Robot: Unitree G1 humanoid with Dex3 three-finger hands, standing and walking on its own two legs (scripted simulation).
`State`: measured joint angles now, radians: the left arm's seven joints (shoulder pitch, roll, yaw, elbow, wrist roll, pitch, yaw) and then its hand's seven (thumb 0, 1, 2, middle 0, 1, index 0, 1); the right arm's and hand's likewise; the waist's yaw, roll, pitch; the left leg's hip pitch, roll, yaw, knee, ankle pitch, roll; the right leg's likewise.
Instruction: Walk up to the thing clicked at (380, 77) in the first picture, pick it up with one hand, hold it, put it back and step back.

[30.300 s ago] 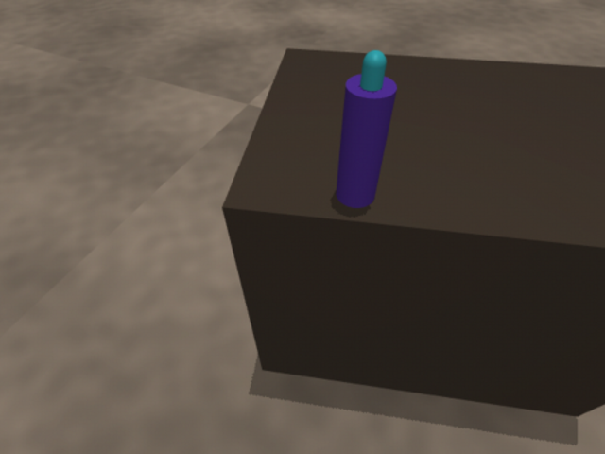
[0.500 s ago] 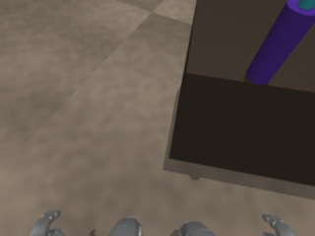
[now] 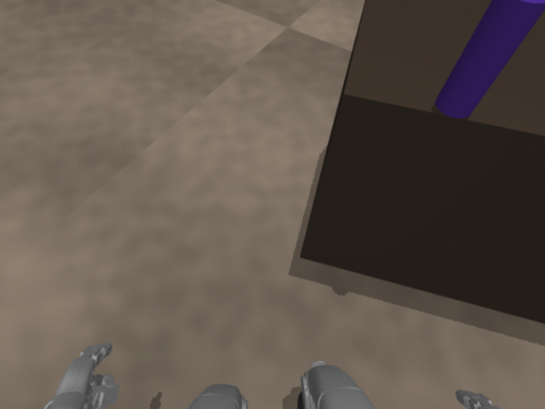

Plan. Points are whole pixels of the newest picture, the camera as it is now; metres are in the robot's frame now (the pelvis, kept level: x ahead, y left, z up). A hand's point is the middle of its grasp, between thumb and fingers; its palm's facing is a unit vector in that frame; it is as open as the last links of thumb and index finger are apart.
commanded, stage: step back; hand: right
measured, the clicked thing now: (492, 44) +0.63 -0.32 +0.17
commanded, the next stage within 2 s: none
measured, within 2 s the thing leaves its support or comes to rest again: neither
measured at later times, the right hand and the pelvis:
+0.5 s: hand out of the picture -0.05 -0.31 -0.15, palm faces +0.05 +0.94 -0.34, open 7.4 cm; pelvis -0.15 -0.04 +0.01, yaw -5 degrees
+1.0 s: hand out of the picture -0.22 -0.29 -0.12, palm faces -0.06 +0.90 -0.43, open 7.4 cm; pelvis -0.32 -0.02 +0.01, yaw +0 degrees
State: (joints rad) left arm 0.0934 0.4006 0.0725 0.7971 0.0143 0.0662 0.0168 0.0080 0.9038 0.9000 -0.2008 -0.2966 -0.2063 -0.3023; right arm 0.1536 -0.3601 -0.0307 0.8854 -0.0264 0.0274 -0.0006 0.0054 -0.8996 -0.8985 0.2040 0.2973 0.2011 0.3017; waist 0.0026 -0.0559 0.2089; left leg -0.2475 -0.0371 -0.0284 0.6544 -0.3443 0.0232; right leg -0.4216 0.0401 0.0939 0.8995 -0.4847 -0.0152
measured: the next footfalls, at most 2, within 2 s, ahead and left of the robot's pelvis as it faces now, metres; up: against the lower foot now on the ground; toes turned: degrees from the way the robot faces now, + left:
right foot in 0.34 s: -0.11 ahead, -0.15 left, +0.00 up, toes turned -3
left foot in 0.76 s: -0.24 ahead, +0.09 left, +0.00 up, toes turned +0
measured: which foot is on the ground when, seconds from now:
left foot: down 0.00-0.36, up 0.38-0.74, down 0.76-1.00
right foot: up 0.00-0.32, down 0.34-0.78, up 0.80-1.00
